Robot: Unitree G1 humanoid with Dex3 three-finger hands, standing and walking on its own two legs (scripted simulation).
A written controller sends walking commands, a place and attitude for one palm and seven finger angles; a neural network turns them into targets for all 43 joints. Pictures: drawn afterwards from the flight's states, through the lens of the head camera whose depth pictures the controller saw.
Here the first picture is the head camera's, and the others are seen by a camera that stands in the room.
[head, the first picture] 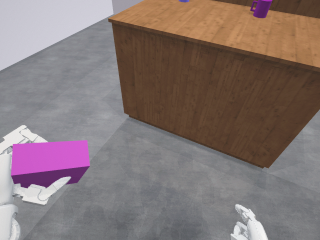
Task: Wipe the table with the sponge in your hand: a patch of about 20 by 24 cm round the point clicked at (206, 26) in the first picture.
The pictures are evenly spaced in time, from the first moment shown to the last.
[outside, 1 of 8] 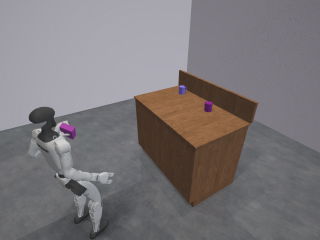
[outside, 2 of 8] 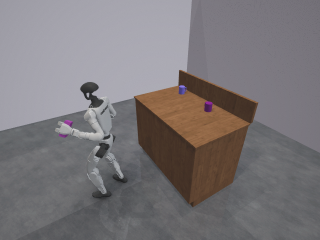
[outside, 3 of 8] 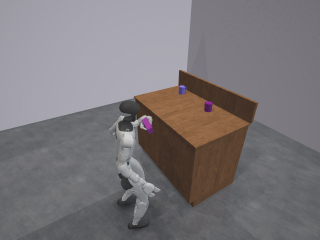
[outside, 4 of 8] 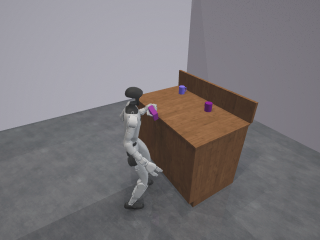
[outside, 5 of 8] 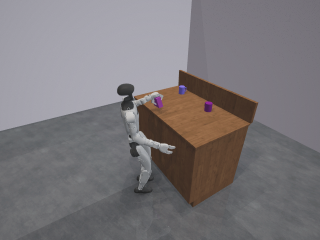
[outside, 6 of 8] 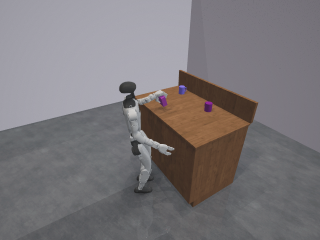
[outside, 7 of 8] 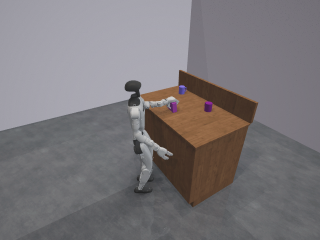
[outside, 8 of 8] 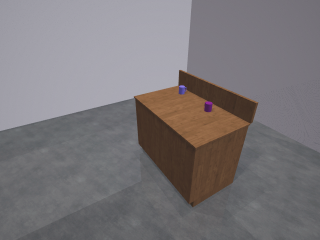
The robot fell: yes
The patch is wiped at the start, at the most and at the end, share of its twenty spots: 0.00 0.90 0.90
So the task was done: no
